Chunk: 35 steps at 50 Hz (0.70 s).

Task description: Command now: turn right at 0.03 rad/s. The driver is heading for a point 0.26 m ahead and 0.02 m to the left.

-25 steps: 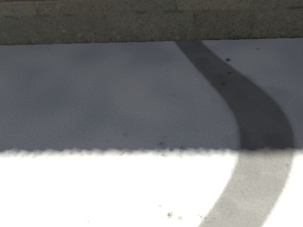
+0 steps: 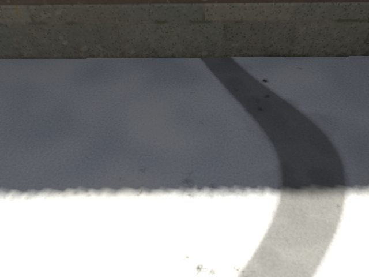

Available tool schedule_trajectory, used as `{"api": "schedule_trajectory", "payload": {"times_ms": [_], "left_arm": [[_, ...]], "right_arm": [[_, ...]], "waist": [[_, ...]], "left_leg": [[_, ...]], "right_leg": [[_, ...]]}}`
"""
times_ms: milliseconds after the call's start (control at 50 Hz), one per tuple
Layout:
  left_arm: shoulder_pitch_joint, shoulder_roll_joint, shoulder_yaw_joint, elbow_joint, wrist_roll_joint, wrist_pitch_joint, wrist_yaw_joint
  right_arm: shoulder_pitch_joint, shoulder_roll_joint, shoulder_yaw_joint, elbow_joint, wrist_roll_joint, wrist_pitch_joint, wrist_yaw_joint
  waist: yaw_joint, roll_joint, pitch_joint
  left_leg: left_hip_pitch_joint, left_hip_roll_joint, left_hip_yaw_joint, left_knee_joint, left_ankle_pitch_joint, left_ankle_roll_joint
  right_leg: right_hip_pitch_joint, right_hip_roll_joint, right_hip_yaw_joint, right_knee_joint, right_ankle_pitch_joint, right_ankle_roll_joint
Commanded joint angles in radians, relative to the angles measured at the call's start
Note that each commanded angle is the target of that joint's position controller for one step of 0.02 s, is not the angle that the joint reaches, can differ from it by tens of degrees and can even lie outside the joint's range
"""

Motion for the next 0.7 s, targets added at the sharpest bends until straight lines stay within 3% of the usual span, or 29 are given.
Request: {"api": "schedule_trajectory", "payload": {"times_ms": [20,540,560,580,620,680,700], "left_arm": [[-0.012,0.102,0.021,-0.058,0.000,-0.016,0.005],[0.020,0.081,0.012,0.055,-0.006,-0.019,0.017],[0.040,0.072,0.010,0.072,-0.006,-0.017,0.017],[0.047,0.081,0.014,0.080,-0.012,-0.016,0.018],[0.034,0.090,0.015,0.072,-0.024,-0.028,0.018],[-0.030,0.047,0.006,0.052,-0.042,-0.076,0.003],[-0.038,0.059,0.009,0.053,-0.041,-0.085,-0.003]], "right_arm": [[-0.009,-0.112,-0.022,-0.038,0.000,-0.011,0.000],[0.044,-0.108,-0.006,0.112,0.004,-0.013,-0.007],[0.068,-0.099,-0.004,0.127,0.004,-0.011,-0.006],[0.079,-0.115,-0.010,0.132,0.013,-0.009,-0.007],[0.098,-0.142,-0.017,0.127,0.024,-0.016,-0.010],[0.153,-0.213,-0.043,0.139,0.030,-0.047,-0.005],[0.138,-0.210,-0.044,0.128,0.028,-0.051,-0.003]], "waist": [[-0.007,-0.023,-0.049],[-0.010,-0.005,-0.014],[-0.011,-0.003,-0.035],[-0.013,0.010,-0.015],[-0.025,0.045,0.065],[-0.041,0.178,0.106],[-0.037,0.159,0.109]], "left_leg": [[0.015,0.049,-0.048,-0.084,0.118,0.036],[-0.006,0.035,-0.047,-0.133,0.071,0.037],[0.000,0.026,-0.040,-0.144,-0.041,0.042],[-0.015,0.018,-0.041,-0.145,-0.201,0.059],[-0.052,0.069,-0.131,-0.197,-0.466,0.119],[0.014,0.301,-0.450,-0.369,-0.540,0.246],[-0.013,0.326,-0.477,-0.391,-0.496,0.260]], "right_leg": [[0.007,-0.074,0.072,-0.099,0.154,-0.030],[0.043,-0.059,0.037,-0.118,0.156,-0.015],[0.050,-0.046,0.025,-0.122,0.043,-0.017],[0.017,-0.022,0.003,-0.105,-0.152,-0.026],[-0.103,-0.014,-0.012,-0.064,-0.374,-0.046],[-0.214,-0.030,-0.100,0.152,-0.135,-0.032],[-0.202,-0.057,-0.085,0.183,-0.118,-0.040]]}}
